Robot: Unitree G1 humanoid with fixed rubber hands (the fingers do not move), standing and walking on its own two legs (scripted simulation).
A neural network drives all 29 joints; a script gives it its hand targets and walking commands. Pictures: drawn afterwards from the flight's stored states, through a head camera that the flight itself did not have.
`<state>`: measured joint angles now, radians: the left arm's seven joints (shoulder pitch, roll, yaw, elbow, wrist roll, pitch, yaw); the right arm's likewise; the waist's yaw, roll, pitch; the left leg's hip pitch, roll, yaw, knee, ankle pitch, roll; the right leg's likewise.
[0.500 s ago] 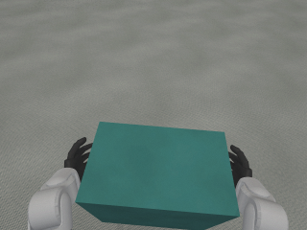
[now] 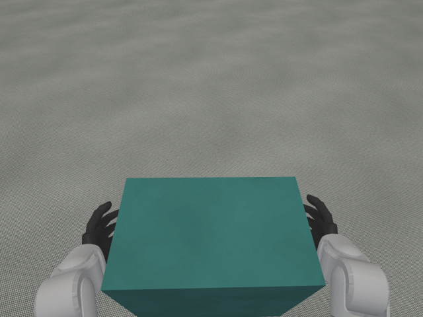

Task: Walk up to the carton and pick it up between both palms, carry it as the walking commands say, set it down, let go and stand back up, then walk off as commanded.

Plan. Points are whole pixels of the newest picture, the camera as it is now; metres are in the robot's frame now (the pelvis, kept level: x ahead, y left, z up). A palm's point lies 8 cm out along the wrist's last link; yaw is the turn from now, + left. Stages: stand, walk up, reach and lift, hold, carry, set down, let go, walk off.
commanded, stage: carry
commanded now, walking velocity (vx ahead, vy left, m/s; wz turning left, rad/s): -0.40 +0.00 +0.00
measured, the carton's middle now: (211, 254) +0.26 +0.01 +0.01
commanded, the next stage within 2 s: none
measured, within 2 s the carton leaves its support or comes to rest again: neither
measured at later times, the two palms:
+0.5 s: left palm out of the picture +0.01 +0.14 +0.07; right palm out of the picture -0.04 -0.23 +0.07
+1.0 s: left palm out of the picture -0.30 +0.13 +0.09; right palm out of the picture -0.28 -0.24 +0.08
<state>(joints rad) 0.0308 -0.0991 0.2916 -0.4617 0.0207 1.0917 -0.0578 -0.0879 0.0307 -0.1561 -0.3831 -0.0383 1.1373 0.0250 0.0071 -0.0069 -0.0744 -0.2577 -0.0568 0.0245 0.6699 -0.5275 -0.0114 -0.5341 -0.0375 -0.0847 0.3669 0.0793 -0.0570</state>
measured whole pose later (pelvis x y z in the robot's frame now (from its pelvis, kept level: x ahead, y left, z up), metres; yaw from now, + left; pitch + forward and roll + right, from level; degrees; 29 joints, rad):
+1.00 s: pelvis -0.53 -0.06 +0.00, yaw -1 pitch +4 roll +4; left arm 0.04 -0.08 0.30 -0.45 0.02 1.10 -0.06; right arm -0.09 0.03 -0.13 -0.37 -0.04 1.14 0.01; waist 0.01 -0.02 -0.09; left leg -0.25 -0.09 0.04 0.75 -0.55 0.00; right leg -0.50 -0.03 -0.09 0.29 0.12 -0.06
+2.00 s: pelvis -1.05 -0.09 +0.02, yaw -9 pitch +6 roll +6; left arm 0.04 -0.08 0.30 -0.42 0.01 1.08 -0.06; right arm -0.08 0.02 -0.11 -0.38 -0.06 1.15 0.01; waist 0.02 0.03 -0.11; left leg -0.37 -0.06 -0.02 0.94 -0.36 -0.07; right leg -0.46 -0.04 0.00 0.33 0.01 -0.06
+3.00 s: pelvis -1.26 +0.01 +0.01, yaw -35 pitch +3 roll +0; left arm -0.04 -0.01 0.25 -0.39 0.01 1.12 -0.06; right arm -0.02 0.11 -0.18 -0.38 -0.08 1.08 0.02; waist 0.01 -0.06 -0.10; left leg -0.37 0.07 0.13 0.56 -0.24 0.00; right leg -0.36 -0.04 -0.06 0.60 -0.31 0.03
